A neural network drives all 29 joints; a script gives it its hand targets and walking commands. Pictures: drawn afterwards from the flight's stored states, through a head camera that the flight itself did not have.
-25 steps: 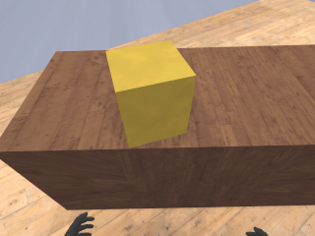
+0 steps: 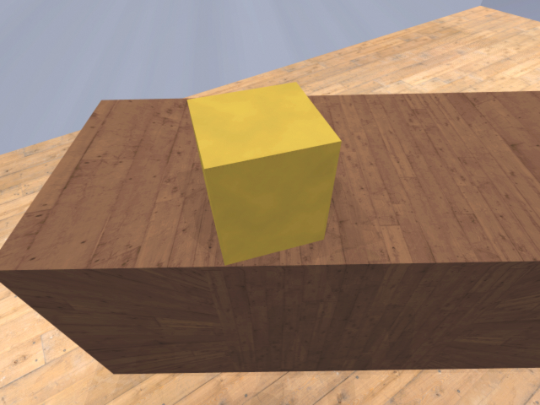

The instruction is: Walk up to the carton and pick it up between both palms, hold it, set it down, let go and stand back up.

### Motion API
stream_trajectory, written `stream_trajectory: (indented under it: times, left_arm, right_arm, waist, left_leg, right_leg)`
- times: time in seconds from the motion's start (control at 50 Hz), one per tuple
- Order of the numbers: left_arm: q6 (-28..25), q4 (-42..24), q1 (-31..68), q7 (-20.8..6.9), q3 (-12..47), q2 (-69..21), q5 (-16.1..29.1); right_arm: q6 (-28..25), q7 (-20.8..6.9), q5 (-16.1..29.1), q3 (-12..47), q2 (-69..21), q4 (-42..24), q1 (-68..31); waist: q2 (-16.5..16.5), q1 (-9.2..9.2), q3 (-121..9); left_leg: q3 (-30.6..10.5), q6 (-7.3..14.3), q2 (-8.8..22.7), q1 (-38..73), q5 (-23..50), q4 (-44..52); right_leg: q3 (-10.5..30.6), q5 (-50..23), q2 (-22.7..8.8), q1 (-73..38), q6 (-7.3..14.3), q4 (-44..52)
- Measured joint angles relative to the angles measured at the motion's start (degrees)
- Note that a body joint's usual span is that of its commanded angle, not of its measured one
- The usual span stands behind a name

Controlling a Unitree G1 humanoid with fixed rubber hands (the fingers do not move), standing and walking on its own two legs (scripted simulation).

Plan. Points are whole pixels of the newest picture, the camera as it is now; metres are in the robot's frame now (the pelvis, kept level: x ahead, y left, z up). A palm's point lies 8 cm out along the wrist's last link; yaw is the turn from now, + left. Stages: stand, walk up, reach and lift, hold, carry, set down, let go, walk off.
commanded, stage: walk up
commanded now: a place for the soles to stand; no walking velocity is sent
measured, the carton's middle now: (260, 174) +0.51 +0.05 +0.05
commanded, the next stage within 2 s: none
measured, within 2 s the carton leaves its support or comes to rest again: neither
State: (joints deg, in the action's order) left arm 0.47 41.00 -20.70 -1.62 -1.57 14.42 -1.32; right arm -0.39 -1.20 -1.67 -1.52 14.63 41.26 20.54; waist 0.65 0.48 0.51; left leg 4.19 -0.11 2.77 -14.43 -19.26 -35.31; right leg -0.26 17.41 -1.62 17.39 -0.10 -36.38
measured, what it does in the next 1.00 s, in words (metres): steps on the spot: right foot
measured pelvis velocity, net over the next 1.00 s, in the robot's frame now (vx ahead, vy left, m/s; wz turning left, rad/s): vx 0.07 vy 0.01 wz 0.01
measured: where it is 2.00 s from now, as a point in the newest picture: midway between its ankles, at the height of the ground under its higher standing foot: outside the picture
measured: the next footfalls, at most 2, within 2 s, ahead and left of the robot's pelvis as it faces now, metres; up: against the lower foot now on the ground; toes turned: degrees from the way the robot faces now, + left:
right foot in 0.58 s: +0.14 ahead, -0.11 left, +0.00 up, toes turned -1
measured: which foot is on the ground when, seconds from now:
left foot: down 0.00-1.00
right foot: down 0.00-0.38, up 0.40-0.56, down 0.58-1.00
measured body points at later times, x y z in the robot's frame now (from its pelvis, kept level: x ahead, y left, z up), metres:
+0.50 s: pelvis +0.07 +0.02 +0.00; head +0.09 +0.04 +0.45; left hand +0.16 +0.28 -0.13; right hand +0.16 -0.23 -0.11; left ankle +0.05 +0.13 -0.73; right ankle +0.05 -0.11 -0.70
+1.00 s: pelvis +0.07 +0.01 +0.01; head +0.09 +0.01 +0.46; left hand +0.20 +0.26 -0.11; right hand +0.18 -0.25 -0.11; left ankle +0.05 +0.13 -0.73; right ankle +0.10 -0.11 -0.73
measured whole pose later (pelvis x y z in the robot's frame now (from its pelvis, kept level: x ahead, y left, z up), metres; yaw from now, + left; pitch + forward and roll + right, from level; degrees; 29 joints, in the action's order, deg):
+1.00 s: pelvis +0.07 +0.01 +0.01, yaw +1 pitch -2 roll +0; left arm 1.1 43.7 -10.4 -0.8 0.5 14.7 0.4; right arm 0.2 -0.3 0.3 -0.3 14.2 40.9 16.4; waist 0.3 -0.2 3.5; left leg 1.8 -0.1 0.8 -9.7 -18.5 -30.5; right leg -3.5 14.5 -1.7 14.2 0.3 -31.0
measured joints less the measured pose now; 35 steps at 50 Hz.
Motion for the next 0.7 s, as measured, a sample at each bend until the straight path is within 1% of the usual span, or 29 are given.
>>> stream_trajectory:
  times: [0.04,0.08,0.12,0.18,0.2,0.24,0.3,0.32,0.34,0.36,0.38,0.42,0.46,0.48,0.52,0.54,0.56,0.58,0.6,0.64,0.7]
  left_arm:
    - [0.1,0.2,-0.9,0.0,-0.1,-0.1,0.1]
    - [0.0,0.2,-1.7,-0.1,-0.2,-0.2,-0.1]
    - [-0.4,0.0,-2.0,0.0,-0.2,-0.4,-0.3]
    - [-1.4,-1.3,-1.9,0.3,-0.1,-0.7,-0.3]
    - [-1.7,-1.9,-1.7,0.4,0.0,-0.6,-0.3]
    - [-2.1,-2.9,-1.2,0.7,0.3,-0.5,-0.2]
    - [-1.6,-3.4,-0.9,1.5,0.6,-0.6,-0.7]
    - [-1.2,-3.4,-0.8,1.7,0.7,-0.5,-0.9]
    - [-0.7,-3.2,-0.7,1.9,0.8,-0.2,-0.8]
    - [-0.2,-3.0,-0.5,2.0,0.9,0.2,-0.6]
    - [0.2,-2.5,-0.1,2.0,0.9,0.5,-0.3]
    - [1.4,-1.6,0.6,2.4,0.7,0.9,0.0]
    - [2.1,-1.4,1.6,2.8,0.4,1.0,0.3]
    - [2.1,-1.4,2.2,2.8,0.3,1.0,0.4]
    - [1.7,-2.0,3.6,2.7,0.2,0.9,0.4]
    - [1.4,-2.3,4.3,2.6,0.2,0.7,0.3]
    - [1.0,-2.7,5.1,2.4,0.3,0.6,0.3]
    - [0.7,-3.0,5.7,2.3,0.4,0.5,0.1]
    - [0.4,-2.8,6.6,2.2,0.5,0.1,-0.1]
    - [0.4,-2.2,7.7,1.8,1.1,-0.5,0.4]
    - [1.0,-1.4,8.8,1.3,1.9,-0.7,1.3]
  right_arm:
    - [-0.3,0.0,0.0,0.0,-0.2,0.5,1.2]
    - [-0.4,0.1,0.0,0.1,-0.4,1.0,2.2]
    - [-0.1,0.3,0.0,0.3,-0.5,1.6,2.7]
    - [0.3,0.3,0.1,0.5,-0.4,1.9,3.0]
    - [0.4,0.3,0.2,0.6,-0.3,1.7,2.8]
    - [0.7,0.4,0.0,0.6,-0.2,1.3,2.2]
    - [1.3,0.9,-0.1,0.4,0.2,0.2,0.5]
    - [1.1,1.0,0.1,0.2,0.2,-0.4,-0.1]
    - [0.6,1.0,0.3,0.2,0.2,-1.2,-0.6]
    - [-0.2,1.0,0.3,0.3,0.0,-2.1,-1.1]
    - [-0.9,1.0,0.1,0.4,-0.1,-2.6,-1.6]
    - [-1.3,1.2,0.1,0.6,-0.7,-3.2,-2.3]
    - [-0.7,1.5,0.1,0.9,-1.3,-3.7,-2.7]
    - [-0.4,1.7,0.0,1.1,-1.5,-4.0,-2.8]
    - [0.2,2.0,0.1,1.4,-1.7,-4.3,-2.8]
    - [0.5,2.1,0.3,1.6,-1.7,-4.4,-2.8]
    - [0.9,2.1,0.6,1.7,-1.5,-4.2,-2.9]
    - [1.1,2.0,1.1,1.9,-1.3,-4.0,-2.9]
    - [1.4,1.8,1.6,1.9,-0.9,-3.5,-3.2]
    - [2.0,1.6,2.2,1.9,-0.4,-2.5,-3.5]
    - [2.2,1.5,2.3,1.8,-0.5,-1.7,-3.6]
  waist:
    - [0.2,-0.07,-0.2]
    - [0.3,-0.39,-0.4]
    - [-0.3,-0.81,-0.2]
    - [-1.3,-1.00,0.2]
    - [-1.4,-1.03,0.5]
    - [-1.3,-0.72,1.2]
    - [-1.1,0.23,1.9]
    - [-1.0,0.44,2.3]
    - [-0.8,0.56,2.7]
    - [-0.4,0.67,3.2]
    - [0.1,0.75,3.5]
    - [0.5,0.08,3.6]
    - [0.7,-0.33,3.9]
    - [0.7,-0.57,4.1]
    - [0.7,-1.07,4.6]
    - [0.6,-1.21,5.0]
    - [0.7,-1.25,5.4]
    - [0.8,-1.20,5.6]
    - [0.1,-1.20,6.0]
    - [-0.6,-1.25,5.6]
    - [-0.5,-1.39,4.5]
  left_leg:
    - [0.4,-0.4,-0.2,0.6,-0.8,-0.3]
    - [0.7,-0.5,-0.1,1.2,-2.1,-0.6]
    - [0.4,-0.6,0.4,1.6,-3.0,-1.1]
    - [0.0,-1.1,1.3,1.8,-4.3,-2.0]
    - [-0.1,-0.9,1.4,1.4,-4.6,-2.9]
    - [-0.7,-0.4,0.9,-0.1,-5.1,-6.5]
    - [-1.4,-0.4,-0.8,-2.9,-11.8,-11.2]
    - [-1.1,-0.3,-1.1,-3.1,-11.3,-9.7]
    - [-0.8,0.0,-1.3,-2.5,-7.3,-5.3]
    - [-0.3,0.4,-1.6,-1.8,0.3,-2.5]
    - [0.2,0.5,-1.9,-1.2,0.7,-2.3]
    - [0.2,1.2,-2.1,-0.6,-2.7,-3.1]
    - [0.2,1.9,-1.8,0.5,-3.1,-2.7]
    - [0.1,2.0,-1.6,1.0,-3.0,-2.2]
    - [-0.1,1.8,-1.4,1.7,-2.7,-1.6]
    - [-0.3,1.6,-1.3,1.8,-2.8,-1.7]
    - [-0.4,1.4,-1.4,1.8,-3.1,-2.2]
    - [-0.4,1.2,-1.5,1.7,-3.6,-3.0]
    - [-0.7,1.0,-1.1,1.6,-4.2,-4.0]
    - [-1.0,0.6,-0.8,1.9,-4.6,-3.8]
    - [-0.9,0.6,-1.6,3.1,-3.5,-1.4]
  right_leg:
    - [0.5,1.4,-0.2,-0.2,-0.3,-0.9]
    - [0.8,2.5,-0.1,-0.5,-0.3,-1.5]
    - [0.5,2.8,0.4,-1.3,-0.7,-1.2]
    - [0.1,3.5,1.2,-2.1,-0.3,-0.8]
    - [0.0,3.9,1.3,-2.0,-0.2,-1.1]
    - [0.0,5.0,1.0,-2.0,0.0,-2.2]
    - [0.7,5.8,0.4,-2.4,-0.2,-2.5]
    - [1.0,5.9,0.2,-2.7,-0.5,-2.4]
    - [1.2,6.2,0.0,-2.9,-0.9,-2.6]
    - [1.6,6.6,-0.3,-2.8,-1.3,-3.7]
    - [2.1,6.7,-0.7,-2.0,-1.3,-5.8]
    - [2.6,11.8,-0.2,-0.5,-1.4,-10.4]
    - [2.1,15.7,0.6,0.7,-1.6,-13.6]
    - [1.5,15.7,0.7,1.2,-1.7,-13.5]
    - [0.2,12.9,0.6,1.6,-1.7,-10.2]
    - [-0.4,9.8,0.5,1.2,-1.5,-7.1]
    - [-0.9,5.1,0.4,0.5,-1.2,-3.3]
    - [-1.1,-1.2,0.3,-0.3,-0.7,-0.1]
    - [-1.5,-3.1,0.7,-0.7,-0.4,0.2]
    - [-1.8,-1.3,0.8,-0.9,-0.2,-0.3]
    - [-1.7,0.2,0.2,-1.3,-0.3,0.0]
